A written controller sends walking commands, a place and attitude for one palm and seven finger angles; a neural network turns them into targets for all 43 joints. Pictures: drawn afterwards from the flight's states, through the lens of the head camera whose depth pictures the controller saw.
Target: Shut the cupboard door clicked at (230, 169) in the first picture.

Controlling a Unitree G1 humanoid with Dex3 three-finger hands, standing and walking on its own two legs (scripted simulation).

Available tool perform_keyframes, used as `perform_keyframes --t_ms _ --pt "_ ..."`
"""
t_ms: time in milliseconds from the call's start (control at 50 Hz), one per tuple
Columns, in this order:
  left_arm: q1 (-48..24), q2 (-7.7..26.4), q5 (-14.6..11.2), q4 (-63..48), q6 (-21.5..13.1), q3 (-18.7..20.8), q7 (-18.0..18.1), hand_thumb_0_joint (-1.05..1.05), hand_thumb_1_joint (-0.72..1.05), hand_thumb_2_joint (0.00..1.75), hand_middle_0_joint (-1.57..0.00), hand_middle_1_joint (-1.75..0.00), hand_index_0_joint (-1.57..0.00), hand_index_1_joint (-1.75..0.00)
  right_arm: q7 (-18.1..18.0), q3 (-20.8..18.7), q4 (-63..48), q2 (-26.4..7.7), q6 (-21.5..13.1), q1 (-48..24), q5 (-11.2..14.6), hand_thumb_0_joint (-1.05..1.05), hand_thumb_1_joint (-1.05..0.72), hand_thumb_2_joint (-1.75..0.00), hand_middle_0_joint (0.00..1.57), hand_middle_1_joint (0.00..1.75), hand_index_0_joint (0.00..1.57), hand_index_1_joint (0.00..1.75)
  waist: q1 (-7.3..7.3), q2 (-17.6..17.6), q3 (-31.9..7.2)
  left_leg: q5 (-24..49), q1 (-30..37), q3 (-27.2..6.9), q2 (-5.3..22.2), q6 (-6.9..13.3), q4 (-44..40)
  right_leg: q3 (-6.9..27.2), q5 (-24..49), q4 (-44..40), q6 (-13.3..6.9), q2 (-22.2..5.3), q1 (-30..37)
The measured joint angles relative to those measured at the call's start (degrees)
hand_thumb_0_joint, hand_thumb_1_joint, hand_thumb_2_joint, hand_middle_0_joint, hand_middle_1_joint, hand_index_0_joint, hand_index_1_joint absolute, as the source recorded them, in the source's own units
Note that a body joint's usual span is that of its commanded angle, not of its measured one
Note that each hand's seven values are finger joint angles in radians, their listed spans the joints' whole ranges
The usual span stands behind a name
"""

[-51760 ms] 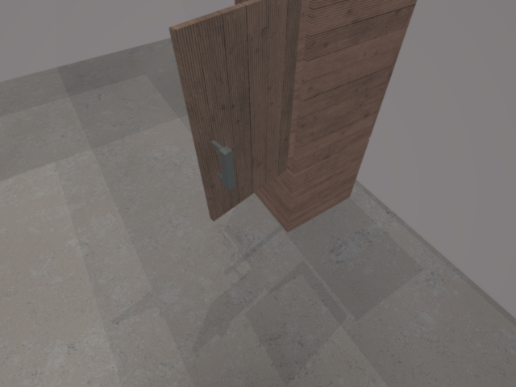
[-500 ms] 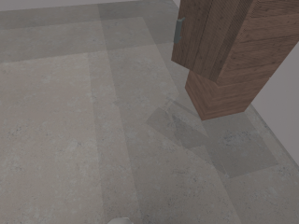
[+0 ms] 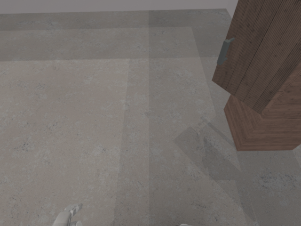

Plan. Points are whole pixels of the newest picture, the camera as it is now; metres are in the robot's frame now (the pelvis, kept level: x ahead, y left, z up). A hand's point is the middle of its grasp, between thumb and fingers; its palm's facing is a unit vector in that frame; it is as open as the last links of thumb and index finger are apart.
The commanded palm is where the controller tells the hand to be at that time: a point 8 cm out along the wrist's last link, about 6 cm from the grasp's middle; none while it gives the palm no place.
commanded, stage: walk to a spot facing it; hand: left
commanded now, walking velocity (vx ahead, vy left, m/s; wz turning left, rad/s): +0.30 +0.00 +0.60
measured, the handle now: (226, 51) +0.91 -0.38 -0.09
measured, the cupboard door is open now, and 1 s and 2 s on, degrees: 37 37 37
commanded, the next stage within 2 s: turn to face it in 0.50 s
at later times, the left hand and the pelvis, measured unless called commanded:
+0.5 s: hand out of the picture +0.04 +0.19 -0.18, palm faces +0.41 -0.89 -0.21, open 7.4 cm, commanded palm none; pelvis +0.18 +0.04 -0.02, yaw +21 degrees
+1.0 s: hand (82, 164) +0.34 +0.26 -0.17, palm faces +0.29 -0.94 -0.20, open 7.4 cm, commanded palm none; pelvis +0.32 +0.07 -0.01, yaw +16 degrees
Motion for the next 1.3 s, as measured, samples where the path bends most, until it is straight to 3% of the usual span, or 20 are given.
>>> perform_keyframes --t_ms 40,80,140,220,320,380,440,480,520,580,660,720,880,940,980,1020,1060,1120,1220,1300 --pt "-0.1 -1.5 0.0 0.0 -0.9 -0.3 0.7 0.00 0.91 0.90 -0.20 -0.30 -0.20 -0.30 0.1 -0.6 0.8 -0.9 0.8 -1.4 0.0 0.00 -0.91 -0.90 0.21 0.30 0.20 0.30 0.40 1.6 0.8 -5.1 -5.7 1.1 0.6 0.6 15.8 -2.3 -0.1 2.7 -2.2 0.1 0.7" --pt "1.1 -2.9 0.0 0.2 -1.0 -0.5 1.3 0.00 0.91 0.90 -0.20 -0.30 -0.20 -0.30 0.3 -1.1 0.7 -1.8 1.3 -3.1 -0.3 0.00 -0.91 -0.90 0.20 0.30 0.20 0.30 0.59 2.0 1.0 -3.6 -11.4 3.9 1.3 0.7 28.1 -4.2 -2.0 2.0 -2.7 -0.7 3.2" --pt "4.0 -4.2 0.0 1.6 -1.3 -0.6 1.9 0.00 0.91 0.90 -0.20 -0.30 -0.20 -0.30 1.0 -1.4 -0.3 -2.6 1.5 -5.8 -0.6 0.00 -0.91 -0.90 0.20 0.30 0.20 0.30 0.83 1.4 0.7 2.2 -17.9 7.4 3.7 -0.3 35.3 -6.4 -2.2 -2.5 -2.6 -1.7 7.8" --pt "7.8 -4.7 0.0 3.9 -2.1 -0.4 2.6 0.00 0.92 0.90 -0.20 -0.30 -0.20 -0.30 1.8 -1.7 -2.2 -2.9 1.7 -9.7 -0.4 0.00 -0.91 -0.90 0.20 0.30 0.20 0.30 1.37 0.6 0.9 6.7 -23.0 8.8 6.3 -1.5 32.9 -10.4 -2.8 -7.3 -2.4 -2.4 13.4" --pt "11.9 -3.9 0.1 6.3 -2.5 -0.5 2.7 0.00 0.92 0.90 -0.20 -0.30 -0.20 -0.30 2.6 -1.3 -4.2 -2.8 2.2 -15.3 -0.4 0.00 -0.91 -0.90 0.20 0.30 0.19 0.30 3.14 -0.1 2.7 9.6 -24.7 11.1 7.5 -1.3 22.3 -15.2 -5.6 -9.6 -1.4 -2.6 19.1" --pt "14.1 -3.5 0.1 7.3 -2.3 -0.5 2.7 0.00 0.92 0.90 -0.20 -0.30 -0.20 -0.30 3.1 -0.6 -5.6 -2.6 2.0 -18.7 -0.5 0.00 -0.91 -0.90 0.20 0.30 0.19 0.30 4.73 -0.8 4.2 8.9 -22.5 13.1 6.8 -0.3 13.5 -17.3 -8.5 -8.6 -0.1 -3.2 21.5" --pt "16.4 -2.8 0.0 8.2 -1.9 -0.5 2.4 0.00 0.91 0.90 -0.20 -0.30 -0.20 -0.30 3.1 0.1 -7.4 -2.3 0.9 -20.8 -0.6 0.00 -0.91 -0.90 0.20 0.30 0.19 0.30 5.63 -2.0 5.1 7.9 -18.0 15.5 4.1 1.8 6.1 -18.8 -13.2 -2.9 1.6 -5.6 22.5" --pt "17.7 -2.7 -0.5 8.8 -1.0 -0.6 1.8 0.01 0.91 0.90 -0.20 -0.30 -0.20 -0.30 3.0 0.4 -9.0 -2.8 -0.5 -20.9 -0.8 0.00 -0.91 -0.90 0.20 0.30 0.19 0.30 5.14 -1.1 4.5 13.1 -15.5 15.5 3.2 4.0 3.5 -16.9 -15.9 12.2 1.8 -7.2 17.8" --pt "15.4 -1.8 -0.8 8.7 0.9 -0.5 1.5 0.01 0.91 0.90 -0.20 -0.30 -0.20 -0.30 2.2 0.7 -9.5 -2.7 -1.5 -20.5 -0.3 0.00 -0.91 -0.90 0.20 0.30 0.20 0.30 5.14 -1.5 5.5 10.4 -15.7 14.7 1.9 5.5 7.6 -8.9 -17.4 31.2 1.4 -6.4 9.7" --pt "10.7 -0.9 -0.6 6.4 1.5 0.3 1.9 0.01 0.91 0.90 -0.20 -0.30 -0.20 -0.30 1.0 1.4 -8.9 -2.2 -1.4 -18.1 -0.2 0.00 -0.91 -0.90 0.20 0.30 0.20 0.30 5.38 -1.8 5.7 8.3 -12.6 13.2 0.6 5.3 5.2 -3.2 -14.5 42.2 1.3 -5.1 -0.6" --pt "4.7 -0.5 -0.2 2.5 1.2 0.7 1.8 0.01 0.91 0.90 -0.20 -0.30 -0.20 -0.30 0.1 2.0 -6.6 -0.8 -1.2 -14.5 -0.1 0.00 -0.91 -0.90 0.20 0.30 0.20 0.30 4.54 -2.0 5.2 10.3 -7.8 10.9 -0.7 5.1 -1.3 0.3 -7.7 38.2 2.0 -5.2 -8.9" --pt "2.1 -0.6 -0.2 1.3 1.1 0.3 2.1 0.01 0.91 0.90 -0.20 -0.30 -0.20 -0.29 -0.5 2.4 -4.4 0.8 -1.0 -11.8 0.0 0.00 -0.91 -0.90 0.20 0.30 0.20 0.30 3.88 -2.2 3.8 10.7 -4.3 10.0 -0.7 4.9 -5.1 1.6 -4.0 32.7 2.0 -4.6 -11.3" --pt "1.8 -3.0 -0.5 3.0 3.0 -1.0 2.1 0.00 0.91 0.90 -0.20 -0.30 -0.19 -0.29 -1.4 2.2 0.0 2.6 -0.2 -6.9 -0.2 0.00 -0.92 -0.90 0.21 0.30 0.20 0.30 2.80 -1.8 0.7 6.4 2.5 13.0 0.9 3.2 -7.0 0.3 -1.0 13.7 0.4 -1.0 -4.3" --pt "3.1 -3.9 -0.4 3.3 3.4 -1.0 1.6 0.00 0.91 0.90 -0.20 -0.30 -0.20 -0.30 -1.7 1.8 0.4 2.4 0.6 -6.5 -0.3 0.00 -0.91 -0.90 0.21 0.30 0.20 0.30 2.62 -0.8 0.9 2.2 2.4 15.7 2.5 2.1 -2.9 -1.2 -0.5 7.7 -0.6 0.8 0.7" --pt "4.1 -4.3 -0.1 3.4 2.7 -0.9 1.4 0.00 0.91 0.90 -0.20 -0.30 -0.20 -0.30 -1.6 1.3 0.6 2.1 1.1 -6.5 0.1 0.00 -0.91 -0.90 0.21 0.30 0.20 0.30 2.79 -0.1 0.9 -1.3 0.2 16.9 4.1 1.0 3.2 -0.8 -2.0 4.1 -2.6 2.3 3.2" --pt "3.9 -5.0 -0.3 3.9 2.0 -1.1 1.7 0.00 0.91 0.90 -0.20 -0.30 -0.20 -0.30 -1.8 0.8 0.5 1.4 1.9 -7.9 0.5 0.00 -0.91 -0.90 0.21 0.30 0.20 0.30 2.39 1.1 2.5 -7.0 -4.9 13.7 4.5 -0.8 15.2 -0.5 -4.2 4.7 -4.0 3.7 2.9" --pt "4.0 -5.2 -0.5 3.7 2.1 -0.8 2.5 0.00 0.92 0.90 -0.20 -0.30 -0.20 -0.30 -1.9 0.5 0.1 1.0 2.5 -9.0 0.6 0.00 -0.91 -0.90 0.20 0.30 0.20 0.30 2.35 1.2 3.6 -7.9 -9.8 11.1 4.0 -2.0 25.0 0.1 -2.9 2.7 -4.2 4.3 3.8" --pt "4.5 -4.7 -0.6 3.6 2.5 -0.3 3.1 0.00 0.92 0.90 -0.20 -0.30 -0.20 -0.30 -1.7 0.4 -0.8 0.6 3.0 -10.5 0.6 0.00 -0.91 -0.90 0.20 0.30 0.20 0.30 2.85 0.3 3.9 -4.8 -14.6 9.1 4.6 -3.4 29.8 1.6 -0.9 -1.1 -4.2 4.8 5.1" --pt "5.5 -3.4 -0.3 3.7 3.0 0.3 2.8 0.00 0.92 0.90 -0.20 -0.30 -0.20 -0.30 -1.5 0.0 -3.1 0.1 3.2 -12.9 0.6 0.00 -0.91 -0.90 0.20 0.30 0.20 0.30 3.61 -1.0 3.0 -1.6 -15.6 7.1 5.6 -4.6 22.0 4.8 0.0 -3.5 -3.4 5.1 5.9" --pt "5.7 -2.2 -0.2 3.6 3.6 1.0 2.3 0.00 0.91 0.90 -0.20 -0.30 -0.20 -0.30 -1.7 0.1 -4.8 0.1 2.4 -14.7 0.9 0.00 -0.91 -0.90 0.20 0.30 0.20 0.30 4.46 -2.2 2.3 0.4 -11.5 6.7 4.9 -4.5 9.6 7.9 -1.2 -1.5 -1.9 5.3 5.1"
